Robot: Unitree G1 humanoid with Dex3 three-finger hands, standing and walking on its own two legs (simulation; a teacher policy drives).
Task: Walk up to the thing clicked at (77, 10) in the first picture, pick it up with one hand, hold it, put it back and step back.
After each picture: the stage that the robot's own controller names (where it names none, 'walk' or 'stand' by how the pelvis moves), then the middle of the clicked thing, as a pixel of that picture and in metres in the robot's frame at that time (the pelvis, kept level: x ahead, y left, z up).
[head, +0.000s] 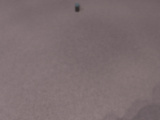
stand; (77, 7) +2.14 +0.12 -0.72
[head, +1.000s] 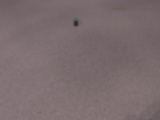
walk; (75, 22) +2.02 +0.26 -0.70
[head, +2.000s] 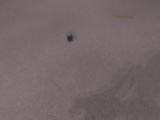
walk; (69, 36) +1.44 +0.27 -0.72
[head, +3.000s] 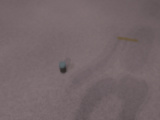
walk; (62, 67) +0.93 +0.25 -0.72
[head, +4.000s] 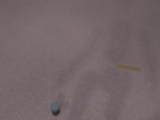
walk; (55, 109) +0.54 +0.20 -0.69
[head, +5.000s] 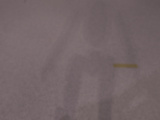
stand; out of the picture +0.34 +0.19 -0.69
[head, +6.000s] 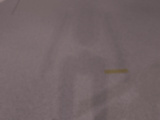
stand; out of the picture +0.30 +0.21 -0.72
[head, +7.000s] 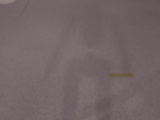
stand; out of the picture +0.31 +0.19 -0.73
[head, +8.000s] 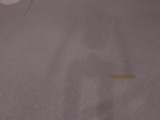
stand; out of the picture +0.32 +0.18 -0.73
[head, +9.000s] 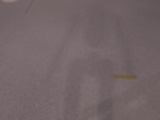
stand; out of the picture +0.31 +0.18 -0.73
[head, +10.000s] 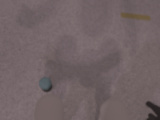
go down; (46, 85) +0.39 +0.19 -0.46
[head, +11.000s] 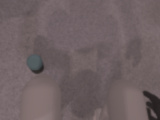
go down; (36, 64) +0.41 +0.22 -0.31
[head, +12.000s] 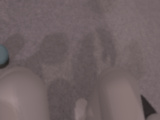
close in; out of the picture +0.39 +0.25 -0.23
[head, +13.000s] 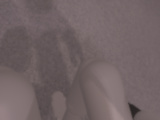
close; out of the picture +0.39 +0.26 -0.22
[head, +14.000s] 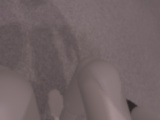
close; out of the picture +0.38 +0.27 -0.22
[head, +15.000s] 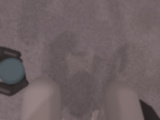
lift; (13, 75) +0.31 +0.25 -0.07
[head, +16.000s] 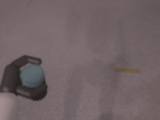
hold; (35, 83) +0.32 +0.17 +0.06
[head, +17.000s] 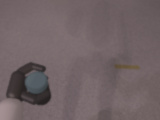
hold; (39, 89) +0.31 +0.16 +0.01
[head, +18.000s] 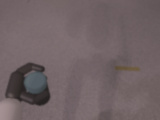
hold; (38, 89) +0.31 +0.17 +0.01
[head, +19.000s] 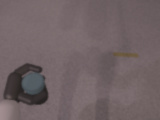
crouch; (36, 89) +0.32 +0.17 -0.03
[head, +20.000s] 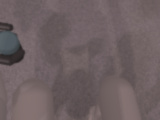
lower; (11, 48) +0.43 +0.22 -0.09
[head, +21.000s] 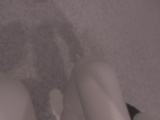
lower; out of the picture +0.42 +0.29 -0.21
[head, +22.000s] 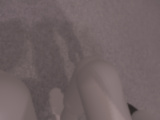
lower; out of the picture +0.40 +0.28 -0.22
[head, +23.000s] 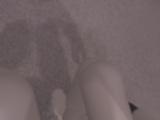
lower; out of the picture +0.38 +0.28 -0.22
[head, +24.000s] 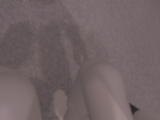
lower; out of the picture +0.38 +0.27 -0.22
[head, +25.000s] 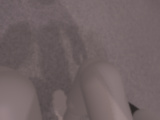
loosen; out of the picture +0.38 +0.27 -0.22
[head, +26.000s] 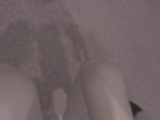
rise; out of the picture +0.38 +0.27 -0.22
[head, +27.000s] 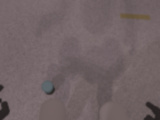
walk; (48, 88) +0.39 +0.20 -0.49
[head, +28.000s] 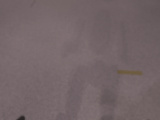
stand; out of the picture +0.34 +0.17 -0.66
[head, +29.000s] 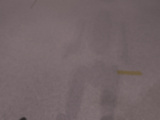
stand; out of the picture +0.34 +0.18 -0.67
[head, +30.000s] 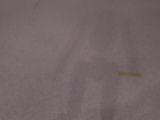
stand; out of the picture +0.35 +0.18 -0.70
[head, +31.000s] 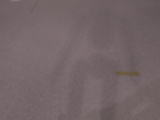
stand; out of the picture +0.35 +0.19 -0.72
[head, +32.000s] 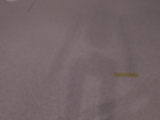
stand; out of the picture +0.32 +0.19 -0.73
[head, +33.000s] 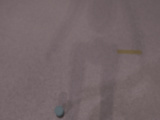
walk; (59, 112) +0.38 +0.18 -0.71
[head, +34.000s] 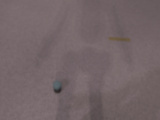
walk; (57, 87) +0.59 +0.17 -0.71
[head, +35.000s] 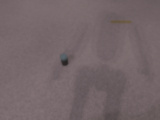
stand; (64, 60) +0.91 +0.25 -0.70
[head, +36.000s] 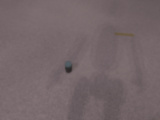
stand; (68, 67) +0.93 +0.16 -0.71
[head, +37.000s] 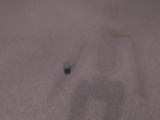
stand; (67, 68) +0.97 +0.17 -0.73
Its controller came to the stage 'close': yes
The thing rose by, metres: 0.72
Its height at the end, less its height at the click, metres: +0.00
